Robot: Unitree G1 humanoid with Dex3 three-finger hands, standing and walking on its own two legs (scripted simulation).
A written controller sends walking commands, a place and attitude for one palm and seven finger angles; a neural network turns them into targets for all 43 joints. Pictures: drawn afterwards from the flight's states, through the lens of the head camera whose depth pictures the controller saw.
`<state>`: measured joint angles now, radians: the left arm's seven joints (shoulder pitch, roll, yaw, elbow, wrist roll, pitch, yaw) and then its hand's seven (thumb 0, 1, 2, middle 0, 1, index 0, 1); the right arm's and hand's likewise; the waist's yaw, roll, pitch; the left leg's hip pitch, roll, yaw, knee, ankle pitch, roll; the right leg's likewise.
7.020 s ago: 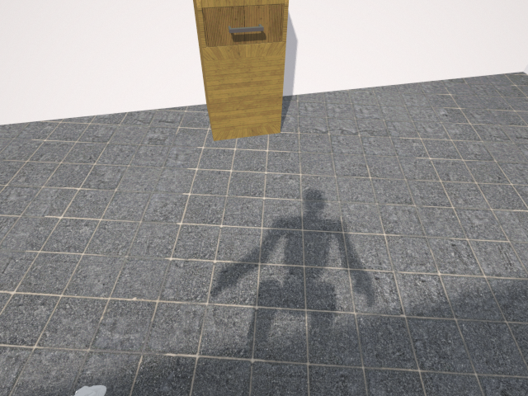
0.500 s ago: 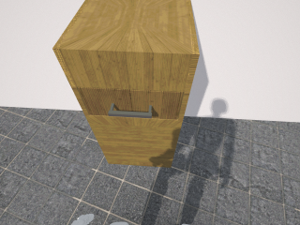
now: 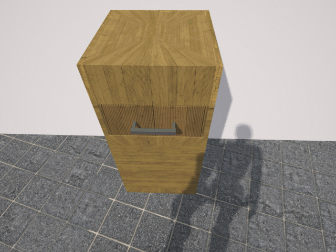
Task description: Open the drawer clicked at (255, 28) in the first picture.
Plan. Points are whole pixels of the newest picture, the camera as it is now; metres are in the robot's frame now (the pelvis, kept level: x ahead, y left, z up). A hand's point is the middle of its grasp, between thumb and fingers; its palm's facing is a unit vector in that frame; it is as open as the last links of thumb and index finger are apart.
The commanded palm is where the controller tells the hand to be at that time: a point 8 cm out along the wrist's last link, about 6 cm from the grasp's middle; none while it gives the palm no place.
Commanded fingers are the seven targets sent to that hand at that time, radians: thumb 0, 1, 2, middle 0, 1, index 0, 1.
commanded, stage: come to a stop and stand still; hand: left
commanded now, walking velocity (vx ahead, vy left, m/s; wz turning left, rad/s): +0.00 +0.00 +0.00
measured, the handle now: (153, 127) +0.56 +0.09 -0.11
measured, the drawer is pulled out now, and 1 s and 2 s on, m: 0.00 0.00 0.00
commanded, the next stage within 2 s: look again from close up in 0.36 s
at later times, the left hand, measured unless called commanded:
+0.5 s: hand out of the picture -0.03 +0.13 -0.18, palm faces +0.02 -0.99 -0.16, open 7.4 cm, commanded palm none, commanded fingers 0.00 0.90 0.90 -0.20 -0.30 -0.20 -0.30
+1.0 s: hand out of the picture -0.04 +0.18 -0.19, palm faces +0.06 -0.99 -0.15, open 7.4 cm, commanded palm none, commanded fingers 0.00 0.90 0.90 -0.20 -0.30 -0.20 -0.30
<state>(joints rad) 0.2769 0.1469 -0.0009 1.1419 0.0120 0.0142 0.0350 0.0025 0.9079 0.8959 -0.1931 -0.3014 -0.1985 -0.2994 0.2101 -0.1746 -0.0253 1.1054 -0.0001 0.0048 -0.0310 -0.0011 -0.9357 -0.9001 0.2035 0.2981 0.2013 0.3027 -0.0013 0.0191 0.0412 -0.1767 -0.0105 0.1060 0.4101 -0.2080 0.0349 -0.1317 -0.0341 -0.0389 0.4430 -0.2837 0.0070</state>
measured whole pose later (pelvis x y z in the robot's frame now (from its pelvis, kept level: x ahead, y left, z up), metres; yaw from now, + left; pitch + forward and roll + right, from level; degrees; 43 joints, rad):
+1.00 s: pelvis -0.03 +0.01 -0.01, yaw +2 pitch -2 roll -1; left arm 0.34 0.15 -0.01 1.06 0.02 0.00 0.03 0.00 0.91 0.90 -0.19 -0.30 -0.20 -0.30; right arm 0.29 -0.16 0.01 1.06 -0.01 -0.01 -0.02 0.01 -0.93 -0.90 0.20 0.30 0.20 0.30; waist 0.00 -0.03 0.00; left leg -0.25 -0.01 0.08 0.50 -0.21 0.06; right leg -0.17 -0.04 -0.07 0.48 -0.27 0.02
